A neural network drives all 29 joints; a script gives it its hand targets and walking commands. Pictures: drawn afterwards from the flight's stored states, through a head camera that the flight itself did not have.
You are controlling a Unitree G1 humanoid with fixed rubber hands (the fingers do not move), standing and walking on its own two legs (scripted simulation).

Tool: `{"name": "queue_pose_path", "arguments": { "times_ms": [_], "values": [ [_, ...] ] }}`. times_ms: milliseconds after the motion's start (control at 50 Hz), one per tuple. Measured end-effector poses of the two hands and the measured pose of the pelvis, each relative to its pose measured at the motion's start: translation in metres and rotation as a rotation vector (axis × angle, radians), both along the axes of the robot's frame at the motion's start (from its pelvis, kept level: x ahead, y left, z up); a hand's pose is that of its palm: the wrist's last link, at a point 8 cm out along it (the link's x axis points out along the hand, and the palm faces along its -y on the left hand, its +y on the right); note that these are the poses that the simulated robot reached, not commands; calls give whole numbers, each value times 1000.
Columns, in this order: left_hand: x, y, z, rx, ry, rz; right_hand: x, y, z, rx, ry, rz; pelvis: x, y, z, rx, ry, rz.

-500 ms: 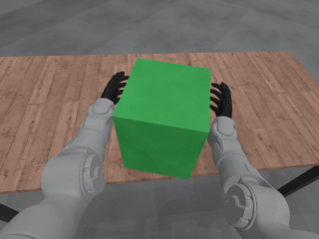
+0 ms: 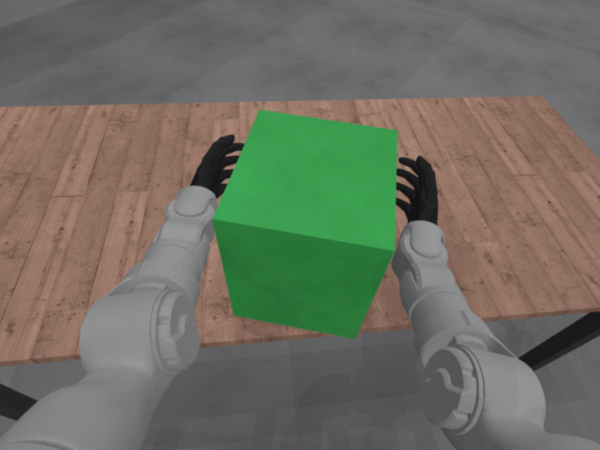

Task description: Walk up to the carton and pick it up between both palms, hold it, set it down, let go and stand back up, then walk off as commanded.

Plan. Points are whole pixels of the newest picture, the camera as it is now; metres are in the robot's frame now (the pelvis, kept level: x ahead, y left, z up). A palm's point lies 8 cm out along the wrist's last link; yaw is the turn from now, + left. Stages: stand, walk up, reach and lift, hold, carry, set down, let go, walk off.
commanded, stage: reach and lift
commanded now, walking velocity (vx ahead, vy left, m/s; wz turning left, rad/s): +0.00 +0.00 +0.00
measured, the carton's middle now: (309, 229) +0.43 -0.03 +0.03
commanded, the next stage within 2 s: none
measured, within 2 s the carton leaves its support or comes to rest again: leaves its support in 0.74 s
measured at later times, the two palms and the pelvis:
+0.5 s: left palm (201, 196) +0.44 +0.12 +0.10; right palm (417, 220) +0.38 -0.16 +0.10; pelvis -0.01 +0.00 +0.00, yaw +0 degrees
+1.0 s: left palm (194, 221) +0.39 +0.13 +0.11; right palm (427, 232) +0.35 -0.16 +0.11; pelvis -0.04 +0.00 +0.00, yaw +0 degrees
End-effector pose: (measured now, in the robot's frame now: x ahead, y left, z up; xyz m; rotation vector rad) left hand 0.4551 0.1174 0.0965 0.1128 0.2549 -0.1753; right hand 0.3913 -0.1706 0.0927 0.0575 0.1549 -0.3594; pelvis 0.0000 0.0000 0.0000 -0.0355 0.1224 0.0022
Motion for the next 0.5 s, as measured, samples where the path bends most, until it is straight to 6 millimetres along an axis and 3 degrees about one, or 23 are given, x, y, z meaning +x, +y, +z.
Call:
{"name": "queue_pose_path", "arguments": {
  "times_ms": [320,500],
  "values": [
    [-6,2,1,-7,-18,16,-3,2,1,-3,-20,-4,-2,0,0,0,-3,0],
    [-19,7,4,-18,-54,44,-9,7,5,-7,-53,6,-9,0,0,-2,-11,-1]
  ]
}}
